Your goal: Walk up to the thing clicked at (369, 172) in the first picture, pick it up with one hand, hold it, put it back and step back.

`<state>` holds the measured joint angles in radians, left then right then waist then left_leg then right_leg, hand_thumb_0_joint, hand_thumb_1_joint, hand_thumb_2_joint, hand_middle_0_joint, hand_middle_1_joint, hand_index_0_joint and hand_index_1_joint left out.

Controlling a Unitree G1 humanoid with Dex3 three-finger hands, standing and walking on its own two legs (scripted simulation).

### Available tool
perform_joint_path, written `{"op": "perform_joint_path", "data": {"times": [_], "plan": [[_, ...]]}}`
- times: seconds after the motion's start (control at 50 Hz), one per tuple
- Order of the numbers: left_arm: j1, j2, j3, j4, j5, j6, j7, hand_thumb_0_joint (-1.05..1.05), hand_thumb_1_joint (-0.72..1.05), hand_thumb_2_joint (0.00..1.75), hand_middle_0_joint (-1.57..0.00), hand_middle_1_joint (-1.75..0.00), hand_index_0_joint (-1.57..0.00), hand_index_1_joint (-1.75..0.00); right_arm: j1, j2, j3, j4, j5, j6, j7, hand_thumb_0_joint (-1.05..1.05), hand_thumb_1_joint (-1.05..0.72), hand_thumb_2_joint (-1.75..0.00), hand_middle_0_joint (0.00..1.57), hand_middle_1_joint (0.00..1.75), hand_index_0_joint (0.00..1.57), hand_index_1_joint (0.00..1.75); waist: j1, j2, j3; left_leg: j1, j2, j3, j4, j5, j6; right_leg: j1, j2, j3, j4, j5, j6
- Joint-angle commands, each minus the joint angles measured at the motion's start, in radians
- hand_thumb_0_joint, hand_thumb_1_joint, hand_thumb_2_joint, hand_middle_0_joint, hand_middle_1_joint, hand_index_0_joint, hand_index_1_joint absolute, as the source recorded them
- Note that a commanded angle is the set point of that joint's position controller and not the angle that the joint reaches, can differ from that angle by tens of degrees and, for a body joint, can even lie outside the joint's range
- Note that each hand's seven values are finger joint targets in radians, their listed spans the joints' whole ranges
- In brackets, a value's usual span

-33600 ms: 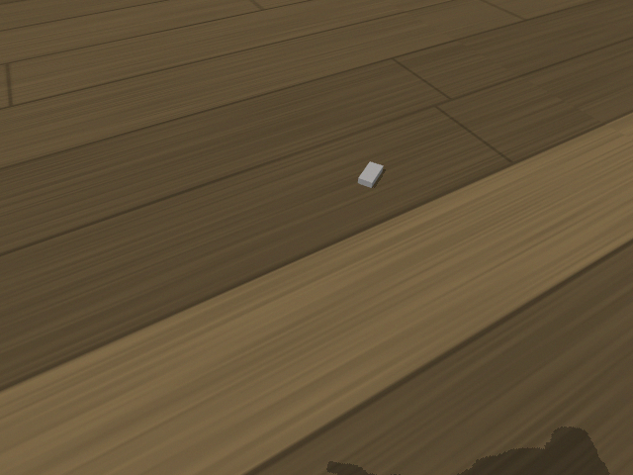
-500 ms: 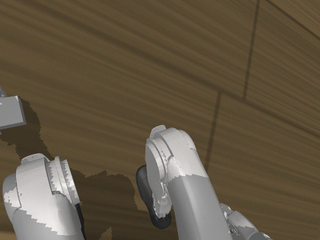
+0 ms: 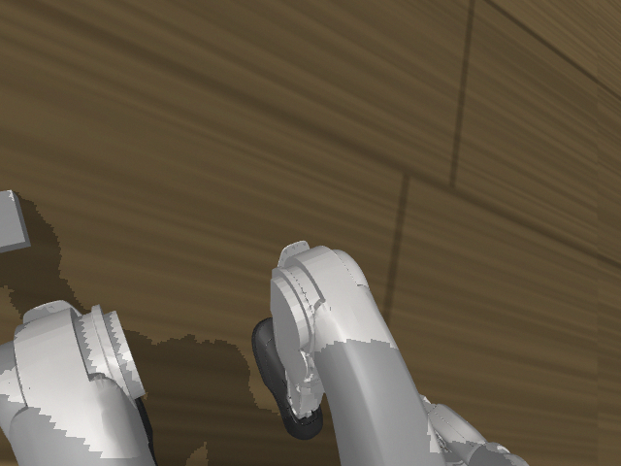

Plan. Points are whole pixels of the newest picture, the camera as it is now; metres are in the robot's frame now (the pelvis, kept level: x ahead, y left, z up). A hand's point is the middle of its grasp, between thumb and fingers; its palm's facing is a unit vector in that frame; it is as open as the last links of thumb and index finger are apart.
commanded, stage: open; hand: left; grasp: from above
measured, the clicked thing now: out of the picture +0.42 +0.31 -0.28
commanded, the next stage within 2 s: withdraw in 0.74 s
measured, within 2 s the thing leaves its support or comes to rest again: neither
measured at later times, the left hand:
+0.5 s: hand out of the picture +0.42 +0.31 -0.25, palm faces -0.45 -0.13 -0.89, open 12.7 cm
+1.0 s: hand out of the picture +0.42 +0.30 -0.25, palm faces -0.42 -0.14 -0.90, open 13.7 cm
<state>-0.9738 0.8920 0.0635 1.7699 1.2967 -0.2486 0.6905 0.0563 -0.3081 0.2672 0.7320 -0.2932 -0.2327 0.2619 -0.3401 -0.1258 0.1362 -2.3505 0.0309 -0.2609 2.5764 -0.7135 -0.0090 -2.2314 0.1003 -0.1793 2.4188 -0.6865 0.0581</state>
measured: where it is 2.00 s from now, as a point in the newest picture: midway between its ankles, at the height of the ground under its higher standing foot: (221, 433)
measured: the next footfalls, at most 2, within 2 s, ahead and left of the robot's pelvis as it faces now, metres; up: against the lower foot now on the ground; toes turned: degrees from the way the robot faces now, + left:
none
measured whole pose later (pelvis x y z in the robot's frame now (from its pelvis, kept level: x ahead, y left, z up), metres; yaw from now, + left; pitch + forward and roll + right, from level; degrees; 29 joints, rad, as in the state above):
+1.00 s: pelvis +0.00 +0.00 +0.00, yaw -1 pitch +27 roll -14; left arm -0.96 0.90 0.10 1.69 1.29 -0.24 0.70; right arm 0.06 -0.33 0.27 0.70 -0.29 -0.24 0.27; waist -0.34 -0.14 0.16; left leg -2.34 0.04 -0.27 2.57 -0.72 -0.01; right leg -2.22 0.11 -0.19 2.40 -0.68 0.06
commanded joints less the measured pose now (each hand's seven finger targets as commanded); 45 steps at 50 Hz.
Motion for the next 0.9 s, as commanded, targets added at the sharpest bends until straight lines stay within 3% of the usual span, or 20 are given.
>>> {"op": "perform_joint_path", "data": {"times": [0.0,0.22,0.28,0.36,0.38,0.4,0.42,0.44,0.5,0.52,0.56,0.6,0.66,0.72,0.74,0.78,0.8,0.82,0.84,0.88], "plan": [[-0.272,0.185,-0.003,-0.121,-0.017,-0.007,0.035,0.00,0.06,0.52,-0.51,-0.60,-0.54,-0.57,0.168,-0.323,-0.089,0.001,0.009,-0.013,-0.007,0.00,-0.89,-0.90,0.20,0.30,0.20,0.30,-0.054,0.424,-0.605,0.435,0.025,0.091,-0.261,0.145,0.023,0.327,0.028,-0.100,-0.234,0.222,-0.072],[-0.278,0.168,-0.024,-0.123,-0.008,0.012,0.049,0.00,-0.18,0.70,-0.31,-0.80,-0.34,-0.77,0.149,-0.330,-0.090,-0.001,0.011,-0.030,0.007,0.00,-0.89,-0.90,0.20,0.30,0.20,0.30,-0.057,0.472,-0.581,0.468,0.028,0.074,-0.284,0.153,0.008,0.296,0.023,-0.114,-0.213,0.235,-0.076],[-0.276,0.193,-0.002,-0.132,-0.009,0.020,0.051,0.00,-0.27,0.78,-0.25,-0.85,-0.27,-0.82,0.159,-0.332,-0.090,0.003,0.011,-0.028,0.009,0.00,-0.89,-0.90,0.20,0.30,0.20,0.30,-0.048,0.510,-0.629,0.507,0.032,0.077,-0.287,0.198,0.002,0.328,0.029,-0.109,-0.210,0.275,-0.079],[-0.249,0.191,-0.006,-0.102,-0.010,0.039,0.040,0.00,-0.33,0.82,-0.20,-0.89,-0.22,-0.87,0.145,-0.328,-0.081,-0.005,0.010,-0.034,0.018,0.00,-0.89,-0.90,0.20,0.30,0.20,0.30,-0.055,0.492,-0.590,0.478,0.029,0.085,-0.270,0.187,0.007,0.318,0.026,-0.109,-0.210,0.271,-0.074],[-0.263,0.217,0.018,-0.125,-0.019,0.036,0.040,0.00,-0.33,0.83,-0.19,-0.91,-0.21,-0.88,0.159,-0.337,-0.086,-0.003,0.009,-0.034,0.017,0.00,-0.89,-0.90,0.20,0.30,0.20,0.30,-0.049,0.511,-0.620,0.496,0.029,0.086,-0.280,0.201,0.006,0.333,0.029,-0.108,-0.218,0.278,-0.075],[-0.259,0.212,0.008,-0.113,-0.018,0.039,0.034,0.00,-0.35,0.83,-0.19,-0.91,-0.20,-0.89,0.149,-0.343,-0.091,-0.010,0.016,-0.037,0.018,0.00,-0.89,-0.90,0.20,0.30,0.20,0.30,-0.045,0.528,-0.593,0.492,0.028,0.086,-0.280,0.194,0.004,0.321,0.022,-0.103,-0.206,0.273,-0.078],[-0.245,0.240,0.041,-0.127,-0.022,0.040,0.036,0.00,-0.36,0.85,-0.17,-0.92,-0.19,-0.90,0.157,-0.339,-0.086,-0.008,0.009,-0.033,0.018,0.00,-0.89,-0.90,0.20,0.30,0.20,0.30,-0.035,0.515,-0.630,0.493,0.029,0.082,-0.287,0.203,0.005,0.346,0.028,-0.109,-0.213,0.277,-0.078],[-0.226,0.211,0.023,-0.102,-0.019,0.045,0.027,0.00,-0.38,0.86,-0.17,-0.92,-0.18,-0.91,0.158,-0.341,-0.093,-0.014,0.015,-0.035,0.020,0.00,-0.89,-0.90,0.20,0.30,0.20,0.30,-0.042,0.505,-0.608,0.493,0.029,0.086,-0.274,0.207,0.006,0.326,0.025,-0.108,-0.206,0.285,-0.075],[-0.228,0.222,0.038,-0.123,-0.036,0.037,0.014,0.00,-0.41,0.89,-0.12,-0.97,-0.14,-0.95,0.163,-0.329,-0.084,-0.014,0.018,-0.032,0.019,0.00,-0.89,-0.90,0.20,0.30,0.20,0.30,-0.041,0.501,-0.638,0.491,0.028,0.085,-0.271,0.223,0.009,0.354,0.026,-0.107,-0.207,0.299,-0.075],[-0.222,0.231,0.043,-0.141,-0.042,0.032,0.015,0.00,-0.42,0.89,-0.11,-0.99,-0.14,-0.96,0.164,-0.340,-0.096,-0.016,0.016,-0.025,0.015,0.00,-0.89,-0.90,0.20,0.30,0.20,0.30,-0.027,0.522,-0.659,0.496,0.030,0.095,-0.276,0.237,0.010,0.386,0.034,-0.096,-0.221,0.307,-0.078],[-0.238,0.203,0.012,-0.126,-0.038,0.027,0.000,0.00,-0.43,0.90,-0.10,-1.01,-0.12,-0.98,0.168,-0.336,-0.089,-0.019,0.015,-0.024,0.018,0.00,-0.89,-0.90,0.20,0.30,0.20,0.30,-0.056,0.481,-0.627,0.469,0.029,0.093,-0.258,0.220,0.016,0.363,0.032,-0.100,-0.218,0.301,-0.073],[-0.224,0.232,0.040,-0.125,-0.053,0.016,-0.003,0.00,-0.43,0.91,-0.09,-1.00,-0.11,-0.98,0.185,-0.333,-0.081,-0.022,0.017,-0.019,0.012,0.00,-0.89,-0.90,0.20,0.30,0.20,0.30,-0.051,0.460,-0.622,0.449,0.025,0.096,-0.260,0.199,0.022,0.374,0.028,-0.098,-0.237,0.279,-0.071],[-0.245,0.226,0.019,-0.147,-0.040,-0.003,-0.012,0.00,-0.44,0.93,-0.08,-1.02,-0.10,-1.00,0.180,-0.340,-0.089,-0.024,0.017,-0.015,0.007,0.00,-0.89,-0.90,0.20,0.30,0.20,0.30,-0.050,0.481,-0.630,0.465,0.028,0.093,-0.258,0.199,0.017,0.362,0.031,-0.097,-0.224,0.273,-0.075],[-0.232,0.228,0.031,-0.139,-0.042,-0.016,-0.006,0.00,-0.44,0.92,-0.07,-1.03,-0.10,-1.00,0.194,-0.326,-0.074,-0.022,0.017,-0.007,0.005,0.00,-0.89,-0.90,0.20,0.30,0.20,0.30,-0.052,0.449,-0.632,0.455,0.028,0.095,-0.251,0.209,0.021,0.388,0.031,-0.096,-0.233,0.290,-0.068],[-0.222,0.243,0.046,-0.153,-0.039,-0.020,0.001,0.00,-0.44,0.93,-0.07,-1.03,-0.09,-1.01,0.188,-0.336,-0.082,-0.021,0.017,-0.002,-0.002,0.00,-0.89,-0.90,0.20,0.30,0.20,0.30,-0.036,0.469,-0.661,0.475,0.030,0.093,-0.265,0.222,0.017,0.397,0.036,-0.097,-0.232,0.296,-0.074],[-0.236,0.213,0.012,-0.134,-0.023,-0.023,0.001,0.00,-0.43,0.92,-0.07,-1.04,-0.10,-1.01,0.179,-0.341,-0.085,-0.025,0.012,-0.005,-0.001,0.00,-0.88,-0.89,0.20,0.30,0.20,0.30,-0.055,0.474,-0.611,0.470,0.029,0.087,-0.268,0.190,0.013,0.347,0.030,-0.111,-0.221,0.262,-0.076],[-0.217,0.225,0.023,-0.110,-0.021,-0.021,0.006,0.00,-0.43,0.93,-0.07,-1.04,-0.09,-1.01,0.169,-0.326,-0.076,-0.025,0.016,-0.003,-0.004,0.00,-0.88,-0.90,0.20,0.30,0.20,0.30,-0.050,0.460,-0.598,0.462,0.032,0.087,-0.272,0.177,0.012,0.354,0.035,-0.105,-0.225,0.253,-0.077],[-0.239,0.215,0.000,-0.143,-0.019,-0.023,0.012,0.00,-0.44,0.94,-0.07,-1.03,-0.09,-1.01,0.162,-0.343,-0.087,-0.028,0.015,-0.001,-0.007,0.00,-0.88,-0.90,0.20,0.30,0.20,0.30,-0.052,0.459,-0.601,0.447,0.031,0.089,-0.268,0.162,0.015,0.351,0.037,-0.097,-0.232,0.241,-0.077],[-0.236,0.222,0.009,-0.118,-0.017,-0.020,0.016,0.00,-0.45,0.93,-0.07,-1.01,-0.10,-0.98,0.172,-0.342,-0.082,-0.032,0.013,-0.006,-0.005,0.00,-0.89,-0.89,0.20,0.30,0.20,0.30,-0.060,0.450,-0.590,0.447,0.031,0.091,-0.261,0.163,0.016,0.347,0.033,-0.101,-0.232,0.245,-0.075],[-0.219,0.237,0.030,-0.138,-0.023,-0.011,0.036,0.00,-0.44,0.93,-0.08,-1.00,-0.10,-0.97,0.173,-0.348,-0.086,-0.035,0.012,-0.006,-0.009,0.00,-0.89,-0.89,0.20,0.30,0.20,0.30,-0.039,0.442,-0.613,0.452,0.031,0.097,-0.270,0.174,0.018,0.377,0.039,-0.090,-0.253,0.253,-0.073]]}}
